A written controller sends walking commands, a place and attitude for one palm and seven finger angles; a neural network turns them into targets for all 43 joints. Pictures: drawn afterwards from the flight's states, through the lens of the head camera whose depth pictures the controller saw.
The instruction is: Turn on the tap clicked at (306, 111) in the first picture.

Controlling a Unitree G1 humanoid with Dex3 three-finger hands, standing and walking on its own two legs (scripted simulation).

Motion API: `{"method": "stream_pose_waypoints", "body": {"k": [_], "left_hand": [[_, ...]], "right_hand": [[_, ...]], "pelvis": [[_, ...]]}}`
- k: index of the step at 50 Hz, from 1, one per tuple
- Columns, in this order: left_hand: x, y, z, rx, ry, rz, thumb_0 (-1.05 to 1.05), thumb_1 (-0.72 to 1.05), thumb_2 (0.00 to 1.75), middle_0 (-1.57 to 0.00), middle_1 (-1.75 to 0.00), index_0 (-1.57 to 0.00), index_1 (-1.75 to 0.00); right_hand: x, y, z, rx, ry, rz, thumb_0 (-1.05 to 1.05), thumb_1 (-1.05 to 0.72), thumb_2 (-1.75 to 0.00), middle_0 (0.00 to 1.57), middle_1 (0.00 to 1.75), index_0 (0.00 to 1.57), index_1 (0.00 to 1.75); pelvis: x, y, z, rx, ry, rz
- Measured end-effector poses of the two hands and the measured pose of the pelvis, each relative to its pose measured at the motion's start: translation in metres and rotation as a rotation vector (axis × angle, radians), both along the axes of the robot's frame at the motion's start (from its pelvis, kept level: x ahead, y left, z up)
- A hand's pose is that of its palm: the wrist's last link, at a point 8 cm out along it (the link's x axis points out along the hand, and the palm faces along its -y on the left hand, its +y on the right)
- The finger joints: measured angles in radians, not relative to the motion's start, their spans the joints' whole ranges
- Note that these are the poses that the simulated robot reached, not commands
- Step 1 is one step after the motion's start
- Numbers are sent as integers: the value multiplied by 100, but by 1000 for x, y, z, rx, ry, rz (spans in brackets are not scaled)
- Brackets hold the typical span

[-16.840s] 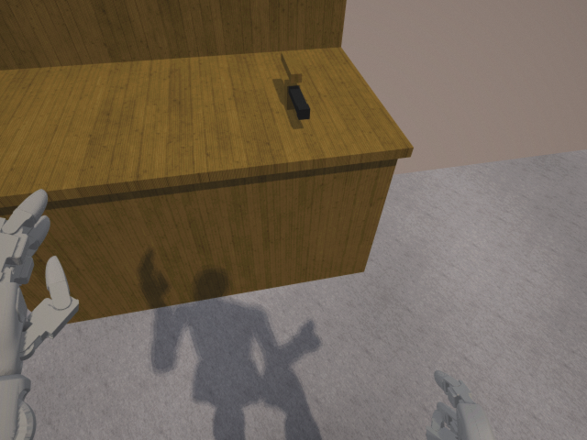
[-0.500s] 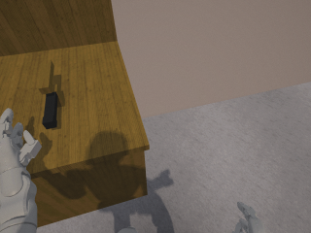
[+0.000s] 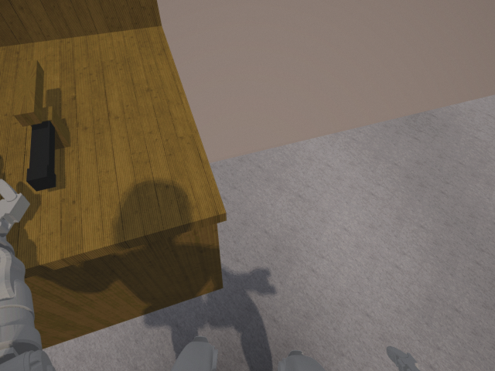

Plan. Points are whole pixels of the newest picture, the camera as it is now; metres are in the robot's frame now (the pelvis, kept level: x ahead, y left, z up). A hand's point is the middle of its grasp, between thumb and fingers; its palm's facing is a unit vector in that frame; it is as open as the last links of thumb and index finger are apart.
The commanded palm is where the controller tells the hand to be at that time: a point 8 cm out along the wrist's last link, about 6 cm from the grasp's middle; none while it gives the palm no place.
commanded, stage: reach beside the lever's end, fingers flat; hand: left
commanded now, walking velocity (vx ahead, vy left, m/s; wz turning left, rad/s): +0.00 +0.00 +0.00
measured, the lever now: (41, 178) +0.38 +0.35 +0.07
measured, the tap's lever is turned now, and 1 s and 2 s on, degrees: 0 0 20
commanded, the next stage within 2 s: push the lever round in 0.46 s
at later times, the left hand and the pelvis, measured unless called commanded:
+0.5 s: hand (18, 202) +0.34 +0.37 +0.05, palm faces +0.60 -0.79 -0.07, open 7.9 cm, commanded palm +0.29 +0.40 +0.06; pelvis +0.00 +0.01 +0.00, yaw -1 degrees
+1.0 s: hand (38, 200) +0.34 +0.34 +0.06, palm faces +0.59 -0.81 -0.07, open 7.9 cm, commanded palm +0.30 +0.37 +0.06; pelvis +0.00 +0.00 +0.00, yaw +0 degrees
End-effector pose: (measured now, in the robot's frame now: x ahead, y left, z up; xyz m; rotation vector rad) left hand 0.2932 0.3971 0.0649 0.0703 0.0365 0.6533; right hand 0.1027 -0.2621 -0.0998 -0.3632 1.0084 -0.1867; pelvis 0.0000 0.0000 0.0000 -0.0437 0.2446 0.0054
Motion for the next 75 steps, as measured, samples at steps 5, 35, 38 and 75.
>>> {"method": "stream_pose_waypoints", "body": {"k": [5,35,38,75], "left_hand": [[9,3,-5,5,-4,-10,2,90,90,-15,-15,-15,-15],[-9,0,-5,-6,-13,-17,2,90,90,-15,-15,-15,-15],[-7,-5,-4,-3,-15,-21,2,90,90,-15,-15,-15,-15],[7,-44,-6,-6,-18,14,1,91,91,-15,-15,-15,-15]], "right_hand": [[-12,-1,-5,-3,36,-18,1,-91,-89,20,30,20,30],[17,14,3,18,-46,14,1,-91,-89,20,30,20,30],[19,14,3,19,-53,22,1,-91,-89,20,30,20,30],[1,4,-1,26,-19,-12,1,-91,-89,20,30,20,30]], "pelvis": [[-1,2,-5,-4,19,-6],[0,6,-3,-11,0,2],[-1,5,-2,-10,-2,4],[-3,-2,0,1,-8,2]]}}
